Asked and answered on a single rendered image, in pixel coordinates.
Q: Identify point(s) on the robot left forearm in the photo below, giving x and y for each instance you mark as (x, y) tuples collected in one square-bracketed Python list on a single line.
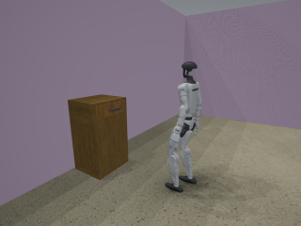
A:
[(180, 122)]

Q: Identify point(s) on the handle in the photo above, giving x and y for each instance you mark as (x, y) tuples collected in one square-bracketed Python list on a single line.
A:
[(114, 109)]

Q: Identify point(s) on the drawer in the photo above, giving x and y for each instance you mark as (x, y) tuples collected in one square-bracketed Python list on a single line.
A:
[(102, 110)]

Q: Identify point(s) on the cabinet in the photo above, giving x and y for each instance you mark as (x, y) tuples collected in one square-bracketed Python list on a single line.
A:
[(100, 146)]

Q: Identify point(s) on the robot right forearm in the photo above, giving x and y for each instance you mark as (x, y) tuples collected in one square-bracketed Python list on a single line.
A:
[(197, 113)]

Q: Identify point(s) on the right robot thigh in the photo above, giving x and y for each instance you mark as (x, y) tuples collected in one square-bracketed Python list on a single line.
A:
[(183, 141)]

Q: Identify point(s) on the robot right shin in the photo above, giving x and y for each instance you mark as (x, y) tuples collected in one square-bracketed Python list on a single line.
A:
[(187, 162)]

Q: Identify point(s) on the robot left hand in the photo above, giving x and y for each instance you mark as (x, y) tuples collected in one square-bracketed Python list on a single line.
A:
[(176, 138)]

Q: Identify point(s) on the robot left upper arm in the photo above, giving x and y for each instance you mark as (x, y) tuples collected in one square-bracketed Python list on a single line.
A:
[(182, 89)]

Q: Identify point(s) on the robot right hand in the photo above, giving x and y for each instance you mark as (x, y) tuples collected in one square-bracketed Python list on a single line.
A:
[(196, 130)]

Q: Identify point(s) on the robot right upper arm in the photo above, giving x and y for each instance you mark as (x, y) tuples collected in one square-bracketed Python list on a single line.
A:
[(199, 102)]

